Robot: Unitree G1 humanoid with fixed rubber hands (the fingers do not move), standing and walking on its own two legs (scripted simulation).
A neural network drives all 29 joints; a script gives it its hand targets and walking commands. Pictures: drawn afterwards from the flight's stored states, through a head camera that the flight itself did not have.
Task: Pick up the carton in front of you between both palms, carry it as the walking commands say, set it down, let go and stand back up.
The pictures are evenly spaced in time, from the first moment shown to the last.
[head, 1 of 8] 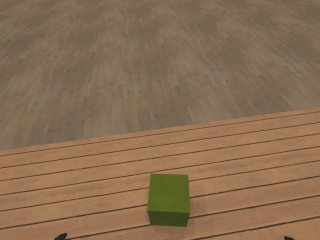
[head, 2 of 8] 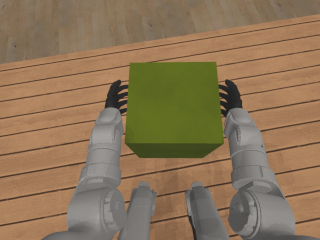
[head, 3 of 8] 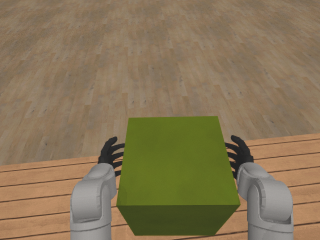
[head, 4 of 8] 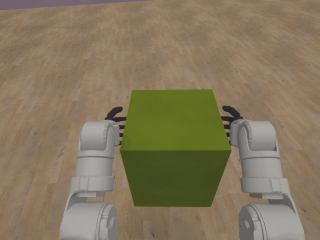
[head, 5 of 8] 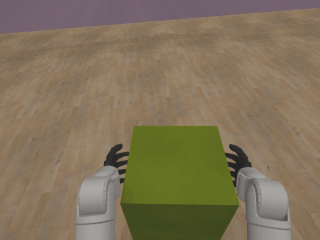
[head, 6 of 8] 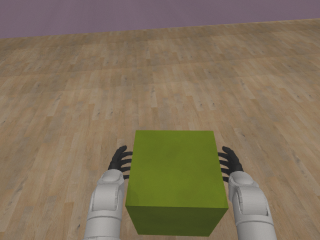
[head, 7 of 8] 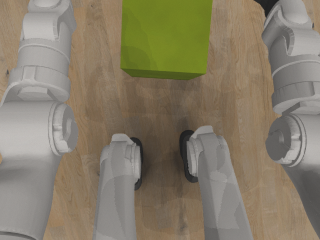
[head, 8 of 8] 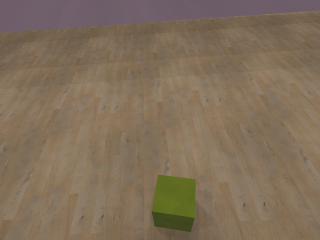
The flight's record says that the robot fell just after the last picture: no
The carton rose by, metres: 0.70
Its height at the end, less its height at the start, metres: -0.10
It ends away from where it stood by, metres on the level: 3.33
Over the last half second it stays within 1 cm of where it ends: yes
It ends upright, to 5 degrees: yes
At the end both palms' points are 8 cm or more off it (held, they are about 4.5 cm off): yes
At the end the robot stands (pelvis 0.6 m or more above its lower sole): yes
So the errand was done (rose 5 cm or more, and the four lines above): yes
